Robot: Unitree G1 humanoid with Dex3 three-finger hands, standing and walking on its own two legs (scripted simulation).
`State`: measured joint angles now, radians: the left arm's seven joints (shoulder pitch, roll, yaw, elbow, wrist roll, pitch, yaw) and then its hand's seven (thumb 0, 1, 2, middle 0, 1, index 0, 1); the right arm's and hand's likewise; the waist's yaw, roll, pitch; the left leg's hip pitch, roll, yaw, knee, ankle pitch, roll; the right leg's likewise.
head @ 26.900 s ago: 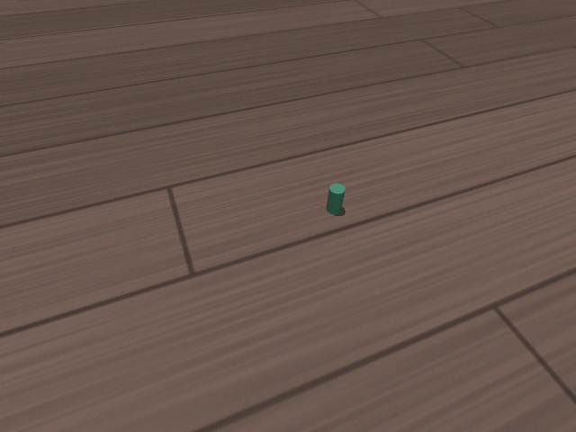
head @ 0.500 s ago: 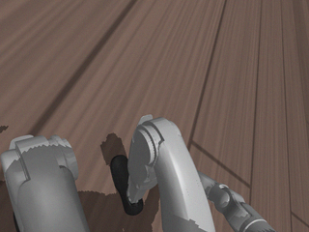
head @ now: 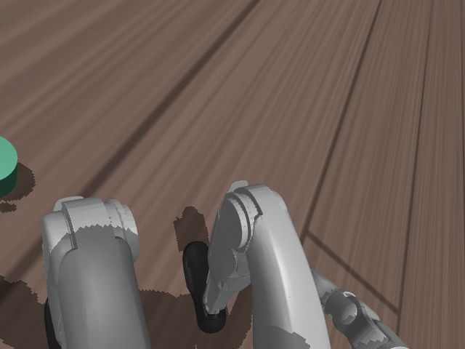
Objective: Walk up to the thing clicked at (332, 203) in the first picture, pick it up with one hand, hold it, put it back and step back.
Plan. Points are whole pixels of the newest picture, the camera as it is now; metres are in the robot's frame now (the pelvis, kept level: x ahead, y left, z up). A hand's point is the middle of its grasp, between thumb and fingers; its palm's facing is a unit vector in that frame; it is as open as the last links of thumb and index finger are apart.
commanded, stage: rise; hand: left
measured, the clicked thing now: out of the picture +0.40 +0.28 -0.22
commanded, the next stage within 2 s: home in 0.16 s
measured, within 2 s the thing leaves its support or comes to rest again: neither
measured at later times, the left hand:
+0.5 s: hand out of the picture +0.30 +0.41 -0.01, palm faces +0.39 -0.81 -0.44, open 17.2 cm
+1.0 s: hand out of the picture +0.24 +0.27 +0.19, palm faces +0.31 -0.86 -0.40, open 17.4 cm
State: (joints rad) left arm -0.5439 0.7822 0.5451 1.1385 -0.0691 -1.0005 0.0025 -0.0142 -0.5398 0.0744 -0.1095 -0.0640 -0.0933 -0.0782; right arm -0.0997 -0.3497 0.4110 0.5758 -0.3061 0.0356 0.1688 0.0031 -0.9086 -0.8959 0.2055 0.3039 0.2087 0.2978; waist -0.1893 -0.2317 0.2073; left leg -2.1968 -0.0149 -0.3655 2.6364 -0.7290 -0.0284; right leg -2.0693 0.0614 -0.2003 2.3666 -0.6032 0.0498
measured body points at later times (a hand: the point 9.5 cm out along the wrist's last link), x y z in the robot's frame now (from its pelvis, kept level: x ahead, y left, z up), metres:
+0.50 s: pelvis +0.01 -0.01 +0.07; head +0.18 +0.10 +0.47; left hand +0.28 +0.45 +0.02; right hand +0.21 -0.23 -0.04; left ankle +0.08 +0.12 -0.26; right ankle +0.15 -0.14 -0.26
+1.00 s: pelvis +0.07 -0.03 +0.30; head +0.19 +0.02 +0.72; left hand +0.22 +0.31 +0.22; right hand +0.31 -0.23 +0.20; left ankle +0.07 +0.12 -0.26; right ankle +0.14 -0.14 -0.26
